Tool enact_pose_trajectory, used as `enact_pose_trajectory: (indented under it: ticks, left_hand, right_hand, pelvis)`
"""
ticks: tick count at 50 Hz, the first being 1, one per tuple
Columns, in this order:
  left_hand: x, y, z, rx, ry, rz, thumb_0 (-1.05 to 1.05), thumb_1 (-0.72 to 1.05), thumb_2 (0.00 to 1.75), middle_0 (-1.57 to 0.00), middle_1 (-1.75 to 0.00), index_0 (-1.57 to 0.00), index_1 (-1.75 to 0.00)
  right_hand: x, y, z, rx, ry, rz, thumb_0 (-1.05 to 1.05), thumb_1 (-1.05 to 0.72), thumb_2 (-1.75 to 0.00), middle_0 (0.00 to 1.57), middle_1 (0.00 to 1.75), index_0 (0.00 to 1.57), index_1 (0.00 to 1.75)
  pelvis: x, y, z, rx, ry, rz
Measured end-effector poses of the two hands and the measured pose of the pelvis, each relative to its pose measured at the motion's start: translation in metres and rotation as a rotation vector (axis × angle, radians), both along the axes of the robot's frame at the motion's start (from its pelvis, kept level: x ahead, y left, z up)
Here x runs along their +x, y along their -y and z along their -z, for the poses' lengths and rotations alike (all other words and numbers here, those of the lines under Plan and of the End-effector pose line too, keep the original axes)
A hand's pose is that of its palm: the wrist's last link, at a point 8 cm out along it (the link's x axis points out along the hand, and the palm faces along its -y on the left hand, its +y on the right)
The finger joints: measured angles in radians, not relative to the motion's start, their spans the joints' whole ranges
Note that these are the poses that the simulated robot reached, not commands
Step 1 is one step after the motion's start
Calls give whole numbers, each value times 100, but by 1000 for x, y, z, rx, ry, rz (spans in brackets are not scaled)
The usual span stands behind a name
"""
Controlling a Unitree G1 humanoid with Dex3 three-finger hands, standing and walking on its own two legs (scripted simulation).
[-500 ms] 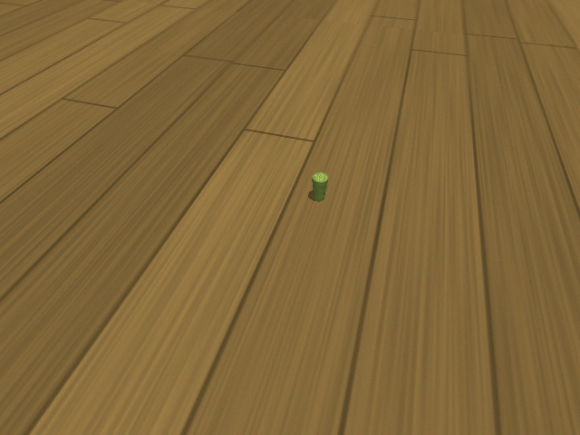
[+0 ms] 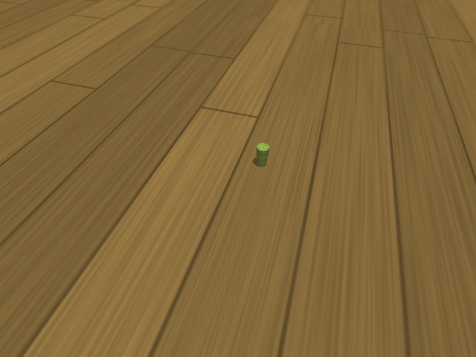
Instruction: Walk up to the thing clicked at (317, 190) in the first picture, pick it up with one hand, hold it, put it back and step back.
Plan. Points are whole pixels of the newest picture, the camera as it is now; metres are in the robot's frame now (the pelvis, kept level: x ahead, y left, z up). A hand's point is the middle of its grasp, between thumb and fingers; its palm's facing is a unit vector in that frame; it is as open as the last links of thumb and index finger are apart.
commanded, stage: stand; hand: left
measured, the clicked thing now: (262, 155) +1.37 -0.12 -0.71
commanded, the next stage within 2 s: walk up in 0.62 s
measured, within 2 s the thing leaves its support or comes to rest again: neither
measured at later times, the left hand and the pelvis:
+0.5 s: hand out of the picture +0.07 +0.25 -0.16, palm faces -0.02 -0.94 -0.34, open 7.4 cm; pelvis +0.00 +0.00 +0.00, yaw +0 degrees
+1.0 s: hand out of the picture +0.18 +0.22 -0.15, palm faces -0.10 -0.89 -0.44, open 7.4 cm; pelvis +0.09 -0.08 -0.03, yaw -7 degrees
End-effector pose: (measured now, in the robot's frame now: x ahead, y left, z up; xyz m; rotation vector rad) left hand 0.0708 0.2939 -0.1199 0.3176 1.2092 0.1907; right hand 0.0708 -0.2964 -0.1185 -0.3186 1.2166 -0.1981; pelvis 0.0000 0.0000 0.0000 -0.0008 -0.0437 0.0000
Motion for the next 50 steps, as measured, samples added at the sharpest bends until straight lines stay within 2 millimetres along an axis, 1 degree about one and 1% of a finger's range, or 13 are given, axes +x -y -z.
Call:
enact_pose_trajectory:
  ticks: [14,31,33,35,37,40,43,46,48,50]
  left_hand:
    - [-6,-2,1,2,-25,-9,0,90,90,-20,-30,-20,-30]
    - [-1,-3,0,3,-16,-11,0,90,90,-20,-30,-20,-30]
    - [1,-5,-1,-7,-9,-5,0,90,90,-20,-30,-20,-30]
    - [4,-7,-1,-4,-20,15,0,90,90,-20,-30,-20,-30]
    - [13,-9,-4,7,-32,42,0,90,90,-20,-30,-20,-30]
    - [33,-7,-10,21,-20,74,0,90,90,-20,-30,-20,-30]
    - [56,1,-17,37,-7,104,0,90,90,-20,-30,-20,-30]
    - [81,14,-18,73,13,128,0,90,90,-20,-30,-20,-30]
    - [94,23,-13,103,47,125,0,90,90,-20,-30,-20,-30]
    - [101,34,-11,104,67,107,0,90,90,-20,-30,-20,-30]
  right_hand:
    - [1,-2,2,5,-13,-3,0,-90,-90,20,30,20,30]
    - [7,-2,0,-1,-7,-10,0,-90,-90,20,30,20,30]
    - [8,0,-1,6,18,-4,1,-90,-90,20,30,20,30]
    - [7,7,-4,7,64,17,0,-90,-90,20,30,21,30]
    - [2,19,-6,-6,91,41,0,-90,-90,20,30,21,30]
    - [-10,43,-9,-32,70,71,0,-90,-90,20,30,21,30]
    - [-16,71,-6,-51,36,102,0,-90,-90,20,30,21,30]
    - [-9,103,6,-64,21,129,1,-90,-90,20,30,21,30]
    - [2,122,17,-77,11,130,1,-90,-90,20,30,21,30]
    - [20,131,21,-74,4,132,1,-90,-90,20,30,20,30]
  pelvis:
    - [2,-1,0,1,-4,-1]
    - [6,-1,0,1,-5,-4]
    - [8,-1,1,5,-9,10]
    - [12,2,2,10,-16,35]
    - [16,7,4,11,-21,49]
    - [26,19,5,21,-18,72]
    - [43,34,8,23,-8,100]
    - [64,55,19,28,3,125]
    - [76,69,31,1,12,125]
    - [88,78,33,-12,16,129]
